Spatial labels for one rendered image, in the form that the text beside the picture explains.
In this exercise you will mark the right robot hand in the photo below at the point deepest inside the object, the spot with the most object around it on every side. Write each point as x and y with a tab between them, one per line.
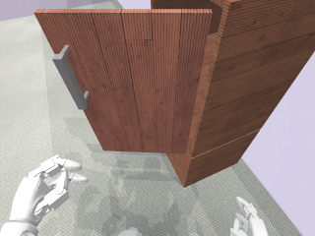
254	226

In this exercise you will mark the robot left forearm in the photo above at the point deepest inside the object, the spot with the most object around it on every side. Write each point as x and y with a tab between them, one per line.
18	228

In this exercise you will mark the cupboard door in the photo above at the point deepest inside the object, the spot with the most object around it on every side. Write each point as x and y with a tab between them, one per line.
142	68

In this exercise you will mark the left robot hand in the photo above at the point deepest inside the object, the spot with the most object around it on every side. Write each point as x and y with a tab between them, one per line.
35	198

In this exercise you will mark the handle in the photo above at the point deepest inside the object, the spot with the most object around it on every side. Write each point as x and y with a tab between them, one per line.
69	78

